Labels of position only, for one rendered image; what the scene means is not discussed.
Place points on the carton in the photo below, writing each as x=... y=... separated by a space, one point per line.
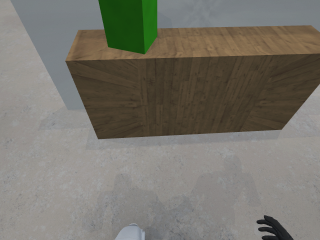
x=130 y=25

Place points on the pedestal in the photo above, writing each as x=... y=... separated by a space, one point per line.
x=196 y=80

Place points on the robot left thigh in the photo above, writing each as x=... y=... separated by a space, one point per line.
x=131 y=233

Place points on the robot right hand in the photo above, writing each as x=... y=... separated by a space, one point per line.
x=275 y=228

